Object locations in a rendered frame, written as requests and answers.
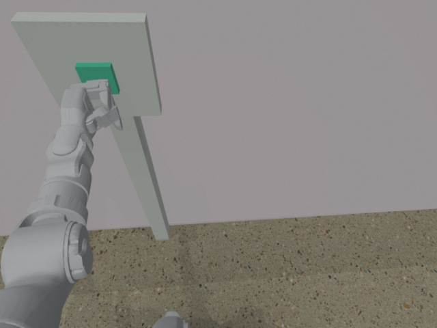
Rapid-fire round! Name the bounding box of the button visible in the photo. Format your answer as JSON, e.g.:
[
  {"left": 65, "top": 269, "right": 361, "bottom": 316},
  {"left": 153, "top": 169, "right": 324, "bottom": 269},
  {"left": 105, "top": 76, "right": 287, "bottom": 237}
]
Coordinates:
[{"left": 75, "top": 63, "right": 120, "bottom": 94}]

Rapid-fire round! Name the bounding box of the robot left shin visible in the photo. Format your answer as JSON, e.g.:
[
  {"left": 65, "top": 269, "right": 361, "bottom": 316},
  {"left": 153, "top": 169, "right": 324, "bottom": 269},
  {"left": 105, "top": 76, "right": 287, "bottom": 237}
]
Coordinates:
[{"left": 165, "top": 312, "right": 180, "bottom": 317}]

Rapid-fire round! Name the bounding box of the robot left hand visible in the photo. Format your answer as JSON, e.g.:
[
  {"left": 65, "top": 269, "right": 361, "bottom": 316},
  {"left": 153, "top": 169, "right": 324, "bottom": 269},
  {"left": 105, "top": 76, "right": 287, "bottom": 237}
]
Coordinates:
[{"left": 60, "top": 79, "right": 123, "bottom": 139}]

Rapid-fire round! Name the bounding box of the panel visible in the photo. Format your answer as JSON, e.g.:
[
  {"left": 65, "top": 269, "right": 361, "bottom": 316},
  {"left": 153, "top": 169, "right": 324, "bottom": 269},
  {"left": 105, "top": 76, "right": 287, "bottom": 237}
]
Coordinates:
[{"left": 10, "top": 12, "right": 169, "bottom": 241}]

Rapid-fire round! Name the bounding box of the left robot upper arm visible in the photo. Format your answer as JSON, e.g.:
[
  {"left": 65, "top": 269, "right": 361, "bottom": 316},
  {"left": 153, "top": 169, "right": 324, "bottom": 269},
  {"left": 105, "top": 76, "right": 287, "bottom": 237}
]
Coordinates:
[{"left": 0, "top": 221, "right": 93, "bottom": 328}]

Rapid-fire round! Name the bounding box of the left robot forearm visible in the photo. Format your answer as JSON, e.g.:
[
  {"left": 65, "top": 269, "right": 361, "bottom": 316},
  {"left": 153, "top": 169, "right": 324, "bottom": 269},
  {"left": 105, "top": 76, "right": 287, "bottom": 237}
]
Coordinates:
[{"left": 1, "top": 125, "right": 94, "bottom": 284}]

